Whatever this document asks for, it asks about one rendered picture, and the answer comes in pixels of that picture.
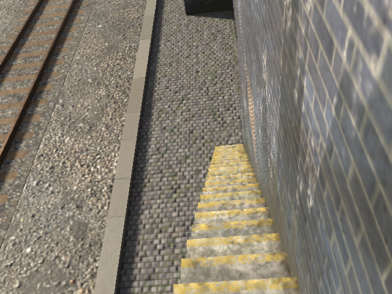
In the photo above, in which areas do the stairs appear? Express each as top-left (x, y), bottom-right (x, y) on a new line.
top-left (173, 144), bottom-right (300, 294)

